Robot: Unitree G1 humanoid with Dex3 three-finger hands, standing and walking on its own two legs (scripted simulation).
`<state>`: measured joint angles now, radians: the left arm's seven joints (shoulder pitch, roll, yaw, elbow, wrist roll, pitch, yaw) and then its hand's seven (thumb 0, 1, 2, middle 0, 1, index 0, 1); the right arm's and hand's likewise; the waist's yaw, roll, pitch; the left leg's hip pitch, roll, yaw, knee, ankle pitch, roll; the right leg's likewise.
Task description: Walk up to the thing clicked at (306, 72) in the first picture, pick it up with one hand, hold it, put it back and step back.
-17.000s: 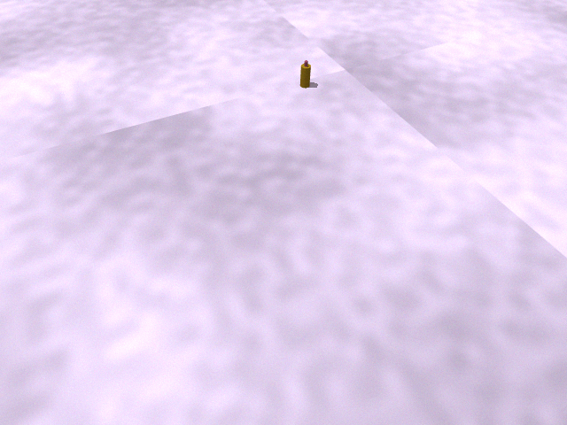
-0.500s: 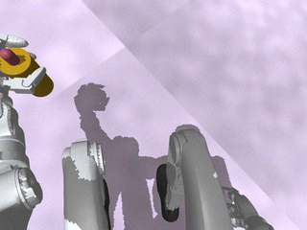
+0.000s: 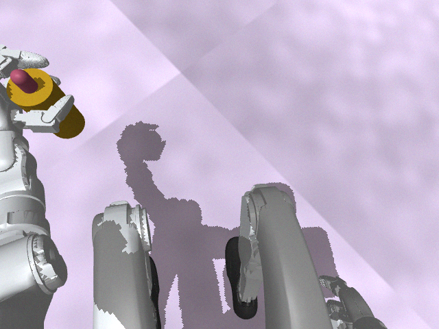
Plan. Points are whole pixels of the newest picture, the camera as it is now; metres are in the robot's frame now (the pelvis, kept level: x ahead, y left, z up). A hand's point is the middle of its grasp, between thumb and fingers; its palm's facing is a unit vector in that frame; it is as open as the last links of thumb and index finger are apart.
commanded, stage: lift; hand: left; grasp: from the side
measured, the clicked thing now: (46, 102) +0.49 +0.25 -0.05
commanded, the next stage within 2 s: none
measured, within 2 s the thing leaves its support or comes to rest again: neither
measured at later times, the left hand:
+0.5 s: hand (6, 80) +0.46 +0.25 +0.07, palm faces +0.17 -0.98 -0.05, open 8.7 cm
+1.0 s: hand out of the picture +0.41 +0.22 +0.25, palm faces +0.20 -0.98 -0.05, open 8.7 cm
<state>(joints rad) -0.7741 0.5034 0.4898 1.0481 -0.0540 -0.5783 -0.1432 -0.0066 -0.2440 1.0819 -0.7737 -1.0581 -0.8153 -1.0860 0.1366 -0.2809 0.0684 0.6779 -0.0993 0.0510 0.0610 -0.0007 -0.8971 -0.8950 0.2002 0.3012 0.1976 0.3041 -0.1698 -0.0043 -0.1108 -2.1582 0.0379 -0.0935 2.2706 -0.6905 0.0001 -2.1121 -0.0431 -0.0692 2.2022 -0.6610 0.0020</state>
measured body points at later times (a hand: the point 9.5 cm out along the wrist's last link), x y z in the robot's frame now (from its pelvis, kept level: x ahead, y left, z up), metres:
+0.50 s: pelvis +0.01 +0.00 +0.07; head +0.19 +0.04 +0.48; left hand +0.44 +0.30 +0.07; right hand +0.13 -0.26 -0.05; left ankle +0.08 +0.13 -0.34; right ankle +0.10 -0.12 -0.34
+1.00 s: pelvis +0.04 +0.01 +0.22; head +0.16 +0.03 +0.65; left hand +0.39 +0.27 +0.25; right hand +0.20 -0.24 +0.11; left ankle +0.08 +0.13 -0.34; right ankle +0.10 -0.12 -0.34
